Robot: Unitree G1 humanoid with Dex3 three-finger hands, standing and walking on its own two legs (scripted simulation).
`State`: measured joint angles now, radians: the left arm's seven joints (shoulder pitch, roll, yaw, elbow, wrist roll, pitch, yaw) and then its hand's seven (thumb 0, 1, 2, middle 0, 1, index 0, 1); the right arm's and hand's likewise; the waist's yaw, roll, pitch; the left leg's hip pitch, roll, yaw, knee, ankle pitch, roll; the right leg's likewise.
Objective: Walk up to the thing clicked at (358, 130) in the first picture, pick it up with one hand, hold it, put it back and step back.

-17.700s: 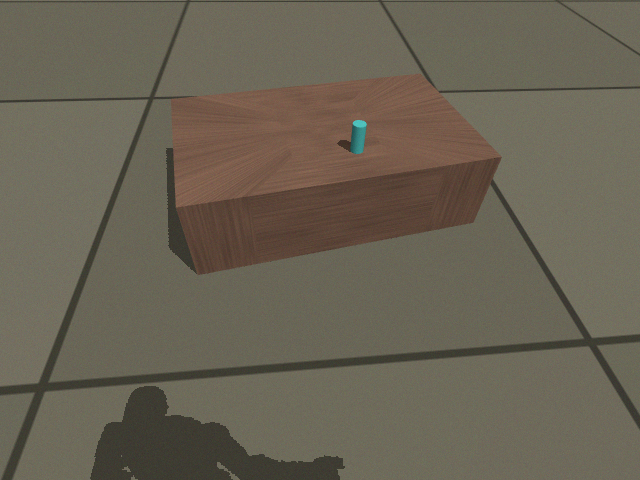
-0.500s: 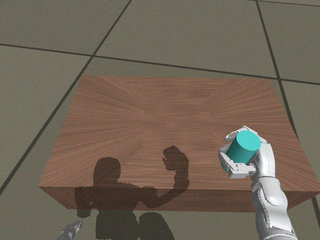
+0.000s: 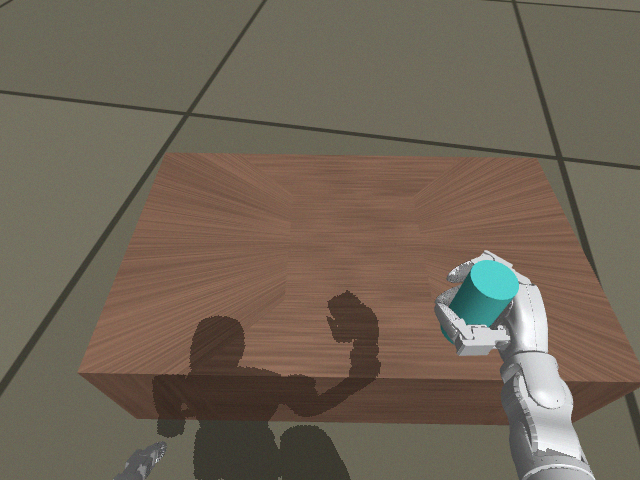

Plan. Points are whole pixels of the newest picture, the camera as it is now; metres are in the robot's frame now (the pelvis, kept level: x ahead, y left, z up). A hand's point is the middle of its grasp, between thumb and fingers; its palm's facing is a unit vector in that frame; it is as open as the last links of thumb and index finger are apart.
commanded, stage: hold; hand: right
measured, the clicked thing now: (475, 306) +0.33 -0.17 +0.05
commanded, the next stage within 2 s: crouch in 0.80 s
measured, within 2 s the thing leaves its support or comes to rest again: neither
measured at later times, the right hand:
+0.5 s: hand (459, 308) +0.33 -0.16 +0.04, palm faces +0.03 +1.00 +0.02, open 7.1 cm
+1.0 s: hand (456, 308) +0.33 -0.16 +0.04, palm faces +0.03 +1.00 +0.01, open 7.1 cm
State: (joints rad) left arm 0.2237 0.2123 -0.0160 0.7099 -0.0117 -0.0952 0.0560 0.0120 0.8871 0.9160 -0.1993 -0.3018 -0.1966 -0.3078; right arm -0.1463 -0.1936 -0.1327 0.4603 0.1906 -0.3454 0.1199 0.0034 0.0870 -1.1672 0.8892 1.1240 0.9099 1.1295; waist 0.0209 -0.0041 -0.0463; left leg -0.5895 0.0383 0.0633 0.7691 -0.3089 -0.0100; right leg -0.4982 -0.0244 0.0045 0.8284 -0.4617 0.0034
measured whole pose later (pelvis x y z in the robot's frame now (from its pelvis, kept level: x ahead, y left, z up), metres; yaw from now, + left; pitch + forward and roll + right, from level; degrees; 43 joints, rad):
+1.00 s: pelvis +0.00 +0.00 +0.00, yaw +0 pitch +8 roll +1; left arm 0.23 0.22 -0.01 0.72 -0.01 -0.10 0.05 0.01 0.90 0.91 -0.20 -0.30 -0.20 -0.31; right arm -0.17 -0.19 -0.13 0.50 0.19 -0.37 0.12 0.00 0.09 -1.17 0.89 1.12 0.91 1.13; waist 0.02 -0.01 -0.05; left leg -0.63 0.04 0.06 0.80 -0.32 0.00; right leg -0.53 -0.03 0.00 0.85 -0.47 0.01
